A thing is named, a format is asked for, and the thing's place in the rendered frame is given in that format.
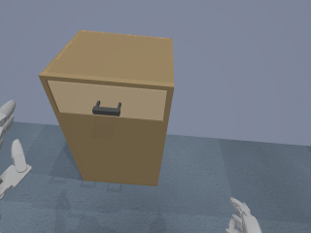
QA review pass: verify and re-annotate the right robot hand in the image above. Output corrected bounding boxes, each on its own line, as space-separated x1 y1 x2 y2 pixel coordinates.
225 197 262 233

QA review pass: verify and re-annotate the cabinet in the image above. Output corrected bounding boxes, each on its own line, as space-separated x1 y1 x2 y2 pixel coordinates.
38 30 175 186

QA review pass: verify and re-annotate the drawer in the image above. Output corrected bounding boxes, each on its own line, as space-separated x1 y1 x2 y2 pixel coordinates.
48 81 167 121

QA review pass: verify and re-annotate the handle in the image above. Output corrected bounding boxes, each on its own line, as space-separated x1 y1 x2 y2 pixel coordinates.
92 101 121 117

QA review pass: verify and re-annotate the left robot hand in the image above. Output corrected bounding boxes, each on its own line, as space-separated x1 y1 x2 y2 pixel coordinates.
0 100 32 200

